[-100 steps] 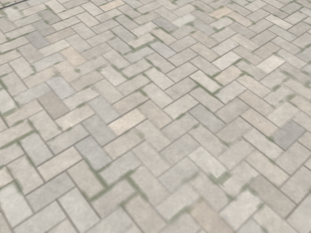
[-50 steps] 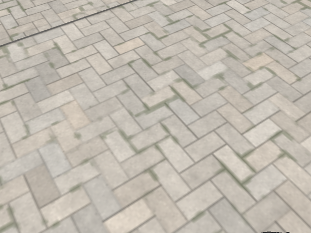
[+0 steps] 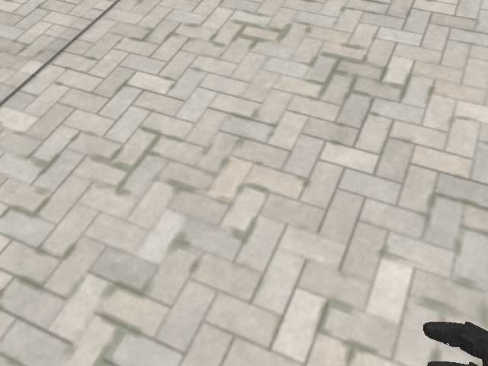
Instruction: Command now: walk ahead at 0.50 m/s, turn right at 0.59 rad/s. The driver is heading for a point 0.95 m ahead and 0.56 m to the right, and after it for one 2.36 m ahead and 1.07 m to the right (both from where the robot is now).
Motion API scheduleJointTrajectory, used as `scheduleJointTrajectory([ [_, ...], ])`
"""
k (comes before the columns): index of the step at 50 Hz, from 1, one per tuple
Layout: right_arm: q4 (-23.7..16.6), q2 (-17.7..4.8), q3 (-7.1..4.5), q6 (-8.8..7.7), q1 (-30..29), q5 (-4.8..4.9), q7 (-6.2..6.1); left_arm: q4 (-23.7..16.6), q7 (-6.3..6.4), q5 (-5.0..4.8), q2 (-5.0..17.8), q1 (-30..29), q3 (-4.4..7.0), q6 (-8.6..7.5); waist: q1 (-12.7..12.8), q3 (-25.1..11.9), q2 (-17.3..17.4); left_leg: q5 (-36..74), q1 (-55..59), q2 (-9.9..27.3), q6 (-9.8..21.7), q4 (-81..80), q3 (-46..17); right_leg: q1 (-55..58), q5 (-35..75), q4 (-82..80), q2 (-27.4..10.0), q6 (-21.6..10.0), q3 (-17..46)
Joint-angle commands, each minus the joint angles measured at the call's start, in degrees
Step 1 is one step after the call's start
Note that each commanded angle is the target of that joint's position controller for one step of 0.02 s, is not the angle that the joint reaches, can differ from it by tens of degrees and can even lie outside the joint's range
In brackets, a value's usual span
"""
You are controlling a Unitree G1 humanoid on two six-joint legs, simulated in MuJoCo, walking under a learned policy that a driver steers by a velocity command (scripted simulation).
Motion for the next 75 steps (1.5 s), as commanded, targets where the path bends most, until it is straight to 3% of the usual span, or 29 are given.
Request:
scheduleJointTrajectory([
  [1, -4.4, -7.3, -1.9, -1.9, -2.4, 0.34, 0.45, -2.8, 0.65, 0.1, 8.7, 0.6, 2.11, 0.13, -2.6, -1.1, -9.9, -4.6, 7.4, -1.6, 1.7, -2.3, 0.9, -1.4, 16.4, 0.0, -14.3, -6.8, 13.4],
  [3, -1.9, -10.2, -3.3, -2.58, 9.3, -0.74, 0.05, -4.4, 0.49, 0.5, 5.8, -1.6, 1.01, 0.16, -8.6, -8.2, -9.1, -4.5, 25.3, 1.5, 5.4, -3.2, -0.5, -5.3, 21.6, 12.9, -9.6, -3.8, 10.7],
  [4, -0.9, -13.8, -4.11, -2.33, 19.2, -1.2, -0.4, -5.9, 0.41, 1.7, 2.9, -0.9, -0.15, 0.04, -11.8, -17.0, -1.3, -7.3, 41.1, 12.0, 8.7, -2.1, -11.5, -14.2, 9.0, 29.9, -5.0, -1.3, 4.5],
  [5, 1.2, -16.8, -4.83, -1.51, 22.1, -1.48, 0.12, -7.4, 0.23, -0.76, 1.0, 8.1, -0.76, -0.6, -6.7, -21.7, 20.7, -21.0, 55.3, 23.4, 17.7, -9.4, -40.0, -34.5, -16.3, 46.2, 0.2, 1.6, 0.3],
  [6, -0.5, -10.2, -3.36, -1.22, 19.3, -0.23, 0.28, -5.4, 0.47, -1.41, 7.7, 6.6, 0.31, -0.47, -8.2, -15.8, 11.4, -32.1, 51.5, 22.3, 15.9, -11.5, -39.6, -40.5, -13.2, 52.8, -4.8, 2.2, 2.0],
  [8, -1.6, -6.3, -2.0, -0.3, 13.7, -0.6, -0.07, -6.9, 0.44, -0.28, 9.4, -2.5, 1.04, 0.15, -8.3, -5.1, 1.1, -22.6, 36.3, 17.3, 11.9, -13.1, -21.9, -39.0, -3.5, 52.0, -8.9, 2.6, -1.4],
  [11, -0.4, -4.9, -1.55, -0.34, 11.9, -1.14, -0.3, -8.2, -0.35, -0.42, 6.2, -3.3, 0.99, 0.77, -5.8, -1.5, 3.7, -11.7, 26.6, 13.2, 11.4, -17.1, -9.8, -34.1, 1.0, 46.0, -12.6, 2.6, -2.6],
  [14, 0.8, -7.1, -2.27, -0.88, 13.0, -0.67, -0.44, -10.3, -0.48, -0.2, 4.4, -5.7, 0.48, 1.45, -5.7, -0.7, 2.3, -4.5, 26.6, 14.0, 13.0, -19.6, -3.7, -37.0, 4.4, 41.3, -13.6, 3.5, -3.5],
  [24, 2.9, -11.7, -3.29, 1.51, 18.1, 0.52, -1.14, -15.7, -3.61, -0.16, 3.1, -19.4, -0.79, 0.9, -9.9, 3.2, 1.2, 5.5, 34.4, 14.1, 9.8, -18.3, 12.2, -34.3, 17.9, 16.2, -11.1, 2.0, -11.3],
  [27, 2.8, -14.2, -4.0, 2.65, 17.7, 1.4, -1.51, -16.4, -4.04, 0.22, 5.8, -16.8, 0.51, 1.28, -6.5, 0.5, 3.6, 28.5, 38.1, 14.9, 8.2, -9.2, 15.2, -26.8, 9.2, 14.0, -6.7, -1.2, -15.2],
  [29, 2.3, -13.9, -3.76, 3.41, 16.7, 1.66, -1.99, -12.5, -3.37, 0.08, 10.7, -1.5, 3.45, 1.66, 2.2, -7.6, 2.5, 35.6, 32.2, 12.3, 5.6, 11.4, 18.0, -5.3, 11.9, 8.8, -1.9, -5.1, -16.7],
  [30, 1.1, -10.1, -2.32, 3.04, 18.1, -0.37, -1.99, -10.6, -2.04, -0.07, 15.8, 6.8, 5.19, 2.28, 4.6, -12.9, -5.9, 11.3, 16.2, 9.5, 3.0, 30.2, 18.0, 12.8, 13.2, 8.5, -10.6, -8.8, -2.4],
  [31, -2.6, -3.1, 0.14, 1.11, 22.5, -1.67, -0.98, -11.9, -2.17, -0.24, 21.1, 3.3, 5.18, 1.39, -3.2, -19.4, -18.4, -36.8, -7.5, -2.3, 0.4, 48.1, 9.1, 28.4, 2.2, 1.2, -23.8, -19.9, 31.3],
  [32, -3.3, -8.9, -0.89, -0.93, 14.8, 0.81, -0.19, -12.8, -2.57, 0.05, 15.4, 5.5, 3.69, 0.63, 2.3, -21.7, -10.6, -34.9, -13.9, -1.0, 1.4, 52.2, -0.4, 28.6, -2.4, -5.2, -24.8, -19.0, 35.6],
  [33, -4.7, -10.4, -1.28, -1.84, 10.8, 2.32, 0.11, -12.1, -2.71, 0.43, 12.8, 3.2, 2.75, -0.13, 1.9, -13.1, -8.7, -29.1, -17.1, 1.2, 2.6, 50.0, 0.3, 22.2, 2.4, -5.7, -23.1, -16.3, 27.2],
  [34, -4.2, -9.6, -0.99, -2.15, 10.9, 1.29, -0.29, -12.4, -2.65, 0.24, 11.2, -0.4, 2.15, -0.41, -1.0, -9.0, -3.8, -24.3, -13.7, 3.6, 2.8, 44.9, 0.1, 13.3, 8.0, -5.6, -20.6, -14.4, 20.7],
  [36, -3.4, -10.2, -1.63, -1.16, 12.8, -0.44, -0.55, -14.0, -2.22, 1.18, 8.6, -6.4, 1.11, -0.39, -5.4, -5.1, -4.7, -20.1, -5.6, 6.0, 1.7, 38.2, -0.2, 0.5, 17.5, -7.5, -16.9, -12.8, 13.0],
  [40, -4.5, -7.5, -1.13, 0.81, 10.9, -1.43, -0.74, -13.1, -0.91, 0.92, 10.1, -5.6, 1.42, -0.81, -6.2, -3.0, -4.4, -13.8, -3.4, 4.7, -1.6, 28.3, 1.7, -7.9, 24.9, -9.7, -14.3, -13.1, 7.3],
  [45, -7.3, -5.1, 0.08, 0.45, 0.1, -0.81, 0.03, -10.9, 0.11, 0.25, 11.0, -1.2, 1.73, -0.21, -1.9, -0.8, -6.4, 2.6, 1.3, 0.4, -2.2, 7.6, 2.3, -10.2, 17.7, -8.2, -10.7, -9.0, 4.5],
  [50, -8.9, -7.9, -0.95, -0.59, -1.9, 0.05, 1.02, -9.0, 0.39, -0.16, 10.4, 1.7, 1.67, 0.53, -1.6, -0.7, -8.3, -1.5, 4.3, -1.3, 0.1, 0.3, 0.2, -3.7, 13.9, -1.6, -13.7, -7.5, 12.1],
  [53, -6.9, -10.2, -2.57, -1.37, 8.2, -0.4, 0.55, -9.5, 0.37, 0.18, 8.3, -0.1, 1.03, 1.03, -7.1, -4.9, -9.8, -5.1, 19.1, -1.0, 3.7, -3.0, 1.5, -4.4, 19.5, 8.3, -10.6, -4.4, 12.4],
  [54, -6.2, -13.2, -3.44, -1.6, 16.7, -1.48, 0.07, -10.7, 0.17, 0.91, 5.1, -0.3, -0.23, 0.83, -10.7, -12.7, -4.9, -6.6, 33.9, 7.9, 7.5, -1.5, -6.7, -11.0, 14.0, 23.3, -7.2, -2.1, 8.2],
  [55, -4.2, -17.6, -4.62, -0.81, 22.7, -2.08, 0.15, -12.0, 0.19, -0.62, 1.8, 7.9, -1.27, 0.36, -7.6, -20.9, 14.9, -19.0, 53.5, 21.2, 17.0, -6.5, -33.3, -31.6, -12.1, 42.9, 0.8, 2.2, 0.5],
  [56, -5.1, -12.8, -3.56, -0.45, 21.5, -0.62, 0.41, -11.0, 0.41, -0.9, 7.6, 7.7, -0.47, 0.27, -8.3, -18.0, 12.6, -25.4, 52.4, 23.3, 17.2, -9.8, -40.9, -39.2, -14.9, 51.6, -3.0, 3.4, 1.7],
  [58, -6.8, -8.0, -1.92, 0.6, 15.1, -1.36, -0.3, -12.2, 0.68, 0.21, 11.4, -2.0, 0.94, 1.16, -8.5, -6.8, 1.8, -3.6, 37.9, 19.1, 13.8, -8.8, -21.8, -38.0, -7.4, 54.0, -6.5, 5.3, -0.9],
  [61, -5.6, -6.1, -1.32, 0.99, 11.5, -1.5, -0.47, -12.9, 0.51, 0.19, 8.6, -2.1, 1.25, 2.67, -4.6, -3.2, 4.0, 18.2, 25.7, 13.7, 12.5, -9.7, -6.1, -31.3, -6.0, 47.1, -9.6, 6.2, -3.6],
  [65, -3.8, -10.1, -2.72, 1.75, 10.4, -0.95, -1.33, -14.6, 0.26, 0.37, 5.0, -4.9, 0.04, 4.07, -4.5, -4.4, 4.6, 23.6, 25.3, 15.1, 14.7, -12.9, 0.8, -30.9, 1.1, 36.1, -10.4, 7.2, -6.6],
  [72, -2.2, -12.1, -3.19, 4.03, 9.5, 0.87, -1.83, -16.8, -2.51, 0.57, 6.1, -12.6, 0.61, 4.26, -6.5, -4.1, 4.2, 14.6, 27.5, 14.3, 11.2, -10.6, 10.2, -22.3, 12.2, 17.1, -9.0, 4.3, -10.8],
  [75, -2.1, -13.0, -3.59, 4.61, 8.8, 2.21, -1.76, -17.2, -3.04, 0.74, 7.8, -10.6, 1.81, 4.5, -4.5, -4.5, 3.8, 17.0, 29.2, 14.3, 8.9, -2.3, 11.5, -17.1, 11.0, 8.3, -6.6, 1.4, -13.1],
])
Velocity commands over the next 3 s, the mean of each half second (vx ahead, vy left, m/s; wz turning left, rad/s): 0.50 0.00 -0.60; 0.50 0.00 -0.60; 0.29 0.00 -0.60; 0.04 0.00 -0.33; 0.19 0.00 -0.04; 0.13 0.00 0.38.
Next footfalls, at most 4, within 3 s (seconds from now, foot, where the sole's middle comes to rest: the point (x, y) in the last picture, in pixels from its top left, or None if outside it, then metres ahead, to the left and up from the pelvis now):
0.06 left None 0.22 0.14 -0.78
0.60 right None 0.43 -0.19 -0.78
1.08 left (342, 264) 0.78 -0.16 -0.78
1.54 right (443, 300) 0.68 -0.44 -0.78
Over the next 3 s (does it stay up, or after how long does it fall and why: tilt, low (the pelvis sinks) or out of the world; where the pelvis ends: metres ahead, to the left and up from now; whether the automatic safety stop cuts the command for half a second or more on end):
stays up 0.87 -0.53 -0.01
